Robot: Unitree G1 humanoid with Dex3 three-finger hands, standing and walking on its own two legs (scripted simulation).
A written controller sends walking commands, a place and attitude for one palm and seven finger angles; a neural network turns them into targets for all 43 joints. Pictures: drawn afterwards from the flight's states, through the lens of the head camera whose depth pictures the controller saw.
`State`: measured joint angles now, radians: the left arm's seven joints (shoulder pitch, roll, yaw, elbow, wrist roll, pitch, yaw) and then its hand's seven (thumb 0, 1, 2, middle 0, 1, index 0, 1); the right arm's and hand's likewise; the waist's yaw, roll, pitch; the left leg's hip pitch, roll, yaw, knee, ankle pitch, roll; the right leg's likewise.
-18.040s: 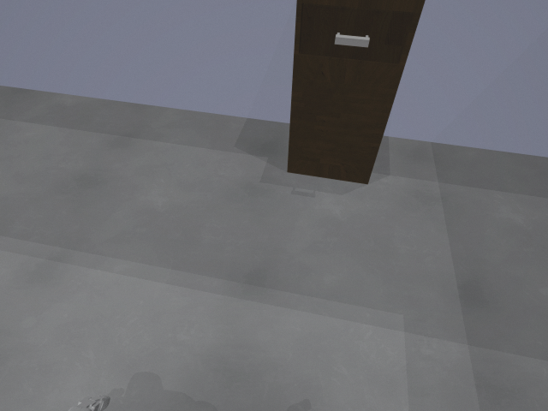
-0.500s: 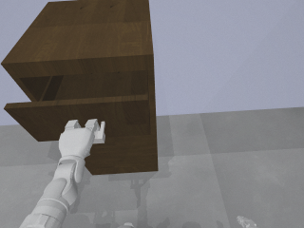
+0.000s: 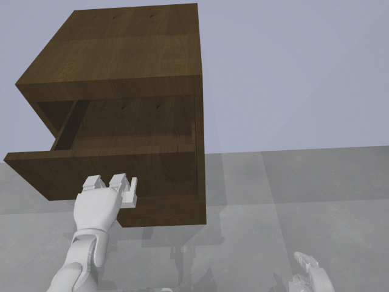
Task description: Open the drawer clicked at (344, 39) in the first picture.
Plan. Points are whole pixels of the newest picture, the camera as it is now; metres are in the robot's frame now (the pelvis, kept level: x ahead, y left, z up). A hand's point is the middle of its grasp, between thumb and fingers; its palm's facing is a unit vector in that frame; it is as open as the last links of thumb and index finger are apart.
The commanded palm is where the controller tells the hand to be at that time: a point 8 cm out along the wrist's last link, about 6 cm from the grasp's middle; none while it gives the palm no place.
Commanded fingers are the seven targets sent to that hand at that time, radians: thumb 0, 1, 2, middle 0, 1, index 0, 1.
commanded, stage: pull the drawer open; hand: left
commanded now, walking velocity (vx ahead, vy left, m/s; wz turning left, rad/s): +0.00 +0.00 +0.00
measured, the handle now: (109, 191) +0.32 +0.22 +0.01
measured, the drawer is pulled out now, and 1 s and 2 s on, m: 0.18 0.30 0.30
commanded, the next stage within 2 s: open the thumb to release the handle in 1.10 s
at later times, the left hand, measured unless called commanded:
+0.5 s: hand (103, 247) +0.21 +0.21 -0.01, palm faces -0.01 -0.11 -0.99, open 6.0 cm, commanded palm +0.18 +0.20 +0.05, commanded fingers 0.00 0.90 0.90 -0.40 -1.35 -0.40 -1.35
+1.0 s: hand (97, 276) +0.16 +0.20 -0.01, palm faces -0.01 -0.13 -0.99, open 6.0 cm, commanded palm +0.12 +0.20 +0.05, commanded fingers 0.00 0.90 0.90 -0.40 -1.35 -0.40 -1.35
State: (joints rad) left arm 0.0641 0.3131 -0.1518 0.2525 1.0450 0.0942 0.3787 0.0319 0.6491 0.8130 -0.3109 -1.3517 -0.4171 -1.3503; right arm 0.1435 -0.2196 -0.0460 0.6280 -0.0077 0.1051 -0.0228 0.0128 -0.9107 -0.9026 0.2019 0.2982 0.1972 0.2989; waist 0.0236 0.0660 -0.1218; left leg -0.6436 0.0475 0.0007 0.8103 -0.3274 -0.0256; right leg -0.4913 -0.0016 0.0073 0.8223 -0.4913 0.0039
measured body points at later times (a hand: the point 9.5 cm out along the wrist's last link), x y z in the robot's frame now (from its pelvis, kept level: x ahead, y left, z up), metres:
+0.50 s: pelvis -0.01 -0.01 +0.00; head +0.01 -0.04 +0.44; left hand +0.20 +0.21 +0.05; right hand +0.19 -0.23 -0.11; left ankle +0.04 +0.14 -0.70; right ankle -0.05 -0.12 -0.70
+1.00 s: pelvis -0.02 -0.01 -0.01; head +0.00 -0.04 +0.43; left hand +0.15 +0.20 +0.05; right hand +0.19 -0.22 -0.11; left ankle +0.04 +0.14 -0.70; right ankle -0.05 -0.12 -0.70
